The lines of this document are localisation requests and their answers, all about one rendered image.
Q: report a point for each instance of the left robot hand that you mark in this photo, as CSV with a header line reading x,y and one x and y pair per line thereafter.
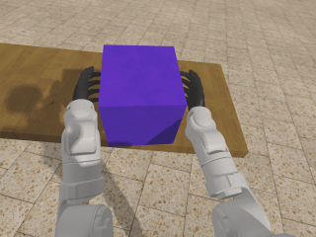
x,y
81,91

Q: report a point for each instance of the right robot upper arm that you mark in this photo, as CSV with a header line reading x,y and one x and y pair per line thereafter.
x,y
241,217

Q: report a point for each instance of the right robot hand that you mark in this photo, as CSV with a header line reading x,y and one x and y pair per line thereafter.
x,y
195,94

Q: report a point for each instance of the right robot forearm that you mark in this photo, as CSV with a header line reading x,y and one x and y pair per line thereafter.
x,y
222,177

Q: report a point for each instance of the table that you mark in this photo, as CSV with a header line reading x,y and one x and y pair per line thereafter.
x,y
37,84

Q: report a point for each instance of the left robot upper arm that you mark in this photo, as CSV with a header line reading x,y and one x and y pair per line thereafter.
x,y
88,220

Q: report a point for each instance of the carton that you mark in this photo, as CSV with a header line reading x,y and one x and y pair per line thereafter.
x,y
141,98

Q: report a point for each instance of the left robot forearm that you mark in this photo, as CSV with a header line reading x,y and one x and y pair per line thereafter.
x,y
82,177

